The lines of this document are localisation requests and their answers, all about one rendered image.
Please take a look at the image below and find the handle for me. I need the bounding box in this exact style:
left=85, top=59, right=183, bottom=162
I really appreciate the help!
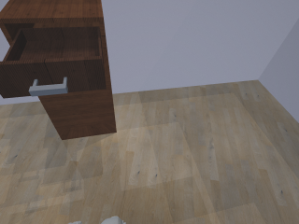
left=29, top=77, right=68, bottom=97

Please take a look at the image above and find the drawer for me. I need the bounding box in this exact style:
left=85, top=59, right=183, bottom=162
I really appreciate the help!
left=0, top=26, right=107, bottom=99

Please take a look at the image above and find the cabinet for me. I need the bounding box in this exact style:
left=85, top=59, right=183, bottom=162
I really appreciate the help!
left=0, top=0, right=117, bottom=140

